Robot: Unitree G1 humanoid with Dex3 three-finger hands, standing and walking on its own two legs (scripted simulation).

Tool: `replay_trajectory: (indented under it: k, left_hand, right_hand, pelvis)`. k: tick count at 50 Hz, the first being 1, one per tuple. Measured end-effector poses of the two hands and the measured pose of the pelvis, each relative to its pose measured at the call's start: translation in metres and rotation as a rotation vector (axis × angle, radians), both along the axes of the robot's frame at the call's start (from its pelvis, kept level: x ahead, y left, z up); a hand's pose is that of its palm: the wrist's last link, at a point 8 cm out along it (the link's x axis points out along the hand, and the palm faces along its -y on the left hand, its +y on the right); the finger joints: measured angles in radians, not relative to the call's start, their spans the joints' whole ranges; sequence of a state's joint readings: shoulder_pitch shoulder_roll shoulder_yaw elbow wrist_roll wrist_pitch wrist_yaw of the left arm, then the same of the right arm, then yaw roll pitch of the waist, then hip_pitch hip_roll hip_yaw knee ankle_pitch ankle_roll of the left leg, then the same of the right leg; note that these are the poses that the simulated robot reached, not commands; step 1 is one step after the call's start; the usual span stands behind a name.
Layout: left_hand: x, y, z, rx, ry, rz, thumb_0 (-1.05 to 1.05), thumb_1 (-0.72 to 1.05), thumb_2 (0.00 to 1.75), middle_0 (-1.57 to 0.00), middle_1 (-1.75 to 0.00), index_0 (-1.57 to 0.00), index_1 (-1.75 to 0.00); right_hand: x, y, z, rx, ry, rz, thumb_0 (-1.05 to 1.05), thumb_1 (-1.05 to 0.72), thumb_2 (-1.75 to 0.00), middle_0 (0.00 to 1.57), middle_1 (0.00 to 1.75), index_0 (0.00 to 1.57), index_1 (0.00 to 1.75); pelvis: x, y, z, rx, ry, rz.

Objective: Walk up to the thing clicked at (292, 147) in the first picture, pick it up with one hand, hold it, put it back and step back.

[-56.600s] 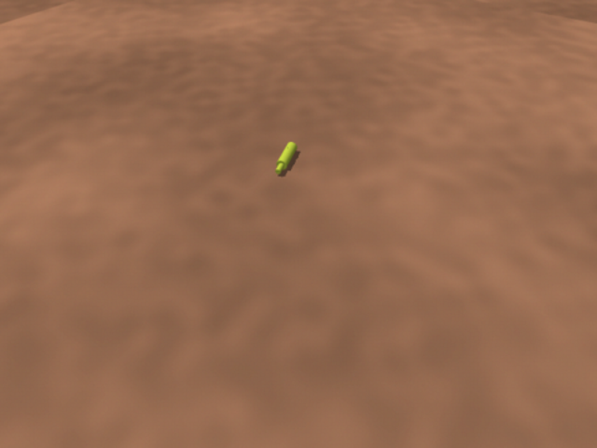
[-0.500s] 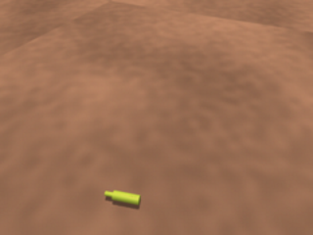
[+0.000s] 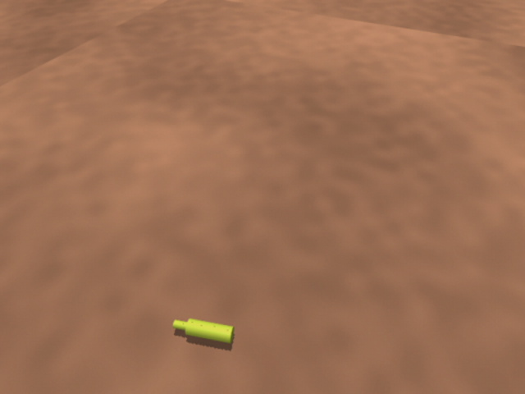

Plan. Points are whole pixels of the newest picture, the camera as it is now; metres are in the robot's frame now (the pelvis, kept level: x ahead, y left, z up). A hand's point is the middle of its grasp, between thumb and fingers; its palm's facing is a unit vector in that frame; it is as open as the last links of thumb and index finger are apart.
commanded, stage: stand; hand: left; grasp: from above
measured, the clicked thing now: (202, 329) +0.49 +0.25 -0.75
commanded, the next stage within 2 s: step back in 0.82 s
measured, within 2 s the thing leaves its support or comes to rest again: neither
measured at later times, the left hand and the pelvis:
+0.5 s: hand out of the picture +0.08 +0.25 -0.16, palm faces +0.01 -0.94 -0.34, open 7.4 cm; pelvis +0.00 +0.00 +0.00, yaw +0 degrees
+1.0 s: hand out of the picture +0.07 +0.27 -0.16, palm faces +0.00 -0.93 -0.38, open 7.4 cm; pelvis -0.03 +0.01 -0.01, yaw +0 degrees
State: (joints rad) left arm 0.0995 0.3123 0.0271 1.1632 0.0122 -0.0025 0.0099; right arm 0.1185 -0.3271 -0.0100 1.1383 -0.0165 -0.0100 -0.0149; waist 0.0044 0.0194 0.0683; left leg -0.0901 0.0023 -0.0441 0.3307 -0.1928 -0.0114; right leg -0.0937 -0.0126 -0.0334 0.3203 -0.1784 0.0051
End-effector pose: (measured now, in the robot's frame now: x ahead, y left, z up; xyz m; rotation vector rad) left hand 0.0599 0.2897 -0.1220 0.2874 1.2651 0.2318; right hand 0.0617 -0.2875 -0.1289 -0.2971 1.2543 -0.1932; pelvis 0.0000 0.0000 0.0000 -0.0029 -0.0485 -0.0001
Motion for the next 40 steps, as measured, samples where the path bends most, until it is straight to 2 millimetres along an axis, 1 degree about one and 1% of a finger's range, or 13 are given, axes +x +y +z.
replay_trajectory:
  k: [8, 15, 40]
  left_hand:
    - [0.009, 0.002, 0.002, 0.003, -0.016, -0.002, 0.0, 0.9, 0.9, -0.2, -0.3, -0.21, -0.3]
    - [0.013, 0.002, 0.003, 0.004, -0.026, -0.008, 0.0, 0.9, 0.9, -0.2, -0.3, -0.21, -0.3]
    - [0.008, 0.002, 0.004, 0.004, -0.017, -0.015, 0.0, 0.9, 0.9, -0.2, -0.3, -0.21, -0.3]
  right_hand:
    - [0.009, -0.002, 0.002, -0.006, -0.017, 0.003, 0.0, -0.9, -0.9, 0.2, 0.3, 0.2, 0.3]
    - [0.012, -0.002, 0.003, -0.005, -0.026, 0.004, 0.0, -0.9, -0.9, 0.2, 0.3, 0.2, 0.3]
    - [0.004, -0.006, 0.003, -0.005, -0.011, 0.002, 0.0, -0.9, -0.9, 0.2, 0.3, 0.2, 0.3]
  pelvis:
    - [0.003, 0.0, 0.0, 0.001, 0.0, 0.0]
    - [0.004, 0.0, 0.0, 0.001, -0.001, -0.001]
    - [0.003, -0.002, 0.001, 0.003, 0.0, -0.001]
